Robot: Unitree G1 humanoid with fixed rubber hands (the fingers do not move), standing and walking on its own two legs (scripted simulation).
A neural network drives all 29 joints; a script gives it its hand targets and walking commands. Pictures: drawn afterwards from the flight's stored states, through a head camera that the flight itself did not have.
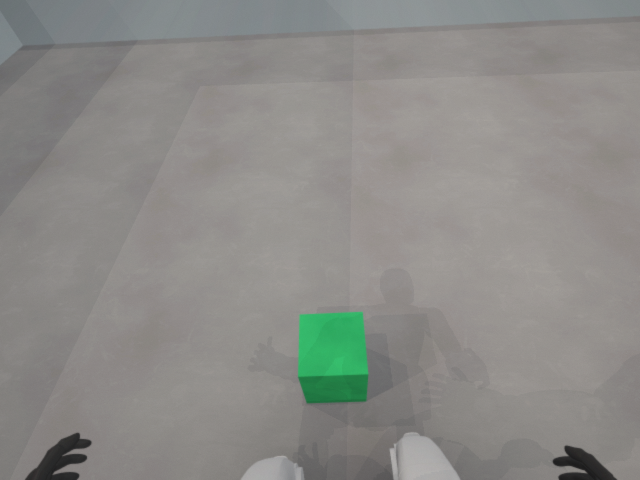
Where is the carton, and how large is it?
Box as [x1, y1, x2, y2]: [298, 312, 367, 402]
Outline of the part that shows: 362,312 300,314 298,377 307,402 365,400 367,385 367,365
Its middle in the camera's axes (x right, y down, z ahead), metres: +0.04 +0.35 +1.09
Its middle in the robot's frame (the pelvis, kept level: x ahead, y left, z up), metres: +0.49 +0.00 -0.60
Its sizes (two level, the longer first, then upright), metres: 0.174 0.171 0.226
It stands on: the floor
